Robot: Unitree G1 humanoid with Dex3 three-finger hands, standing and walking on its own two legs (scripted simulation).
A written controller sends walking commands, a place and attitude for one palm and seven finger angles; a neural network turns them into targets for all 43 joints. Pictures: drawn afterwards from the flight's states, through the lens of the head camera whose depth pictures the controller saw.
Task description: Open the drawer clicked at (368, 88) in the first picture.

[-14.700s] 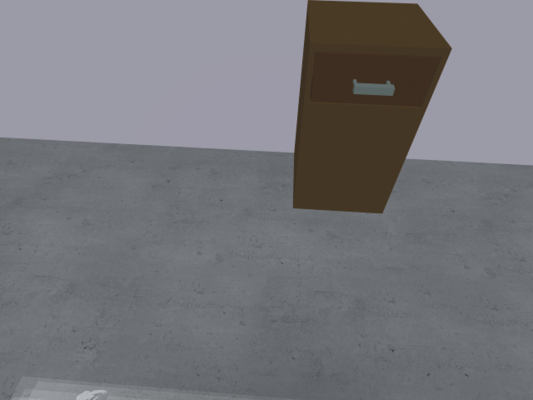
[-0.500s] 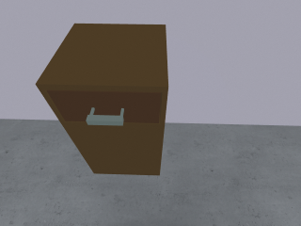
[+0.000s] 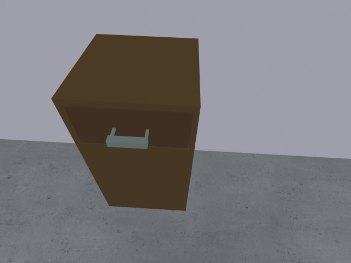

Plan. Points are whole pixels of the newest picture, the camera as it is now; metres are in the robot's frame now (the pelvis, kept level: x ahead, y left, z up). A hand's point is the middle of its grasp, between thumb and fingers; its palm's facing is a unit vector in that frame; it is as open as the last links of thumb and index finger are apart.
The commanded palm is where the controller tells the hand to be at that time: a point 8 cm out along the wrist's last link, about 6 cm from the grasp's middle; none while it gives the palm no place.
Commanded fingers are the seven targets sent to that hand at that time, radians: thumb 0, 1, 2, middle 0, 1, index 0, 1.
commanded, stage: come to a stop and stand still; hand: left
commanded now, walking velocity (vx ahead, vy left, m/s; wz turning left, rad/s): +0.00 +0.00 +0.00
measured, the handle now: (128, 136) +0.50 +0.19 -0.07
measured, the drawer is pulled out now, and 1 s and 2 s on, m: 0.00 0.00 0.00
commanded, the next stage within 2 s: look again from close up in 0.68 s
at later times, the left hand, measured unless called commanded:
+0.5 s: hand out of the picture +0.02 +0.15 -0.17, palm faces +0.05 -0.99 -0.16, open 7.3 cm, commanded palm none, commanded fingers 0.00 0.90 0.90 -0.20 -0.30 -0.20 -0.30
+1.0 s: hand out of the picture +0.01 +0.16 -0.18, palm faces +0.01 -0.99 -0.16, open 7.3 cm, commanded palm none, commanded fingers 0.00 0.90 0.90 -0.20 -0.30 -0.20 -0.30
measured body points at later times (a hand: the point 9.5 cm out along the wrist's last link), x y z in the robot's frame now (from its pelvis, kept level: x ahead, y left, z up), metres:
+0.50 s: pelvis +0.04 +0.00 +0.00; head +0.05 -0.01 +0.45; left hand +0.02 +0.20 -0.16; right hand +0.03 -0.22 -0.16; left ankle +0.00 +0.11 -0.74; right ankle +0.00 -0.09 -0.74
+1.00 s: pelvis +0.01 +0.00 +0.00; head +0.01 +0.01 +0.45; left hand +0.01 +0.21 -0.17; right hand +0.02 -0.23 -0.16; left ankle +0.02 +0.11 -0.74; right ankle +0.00 -0.09 -0.74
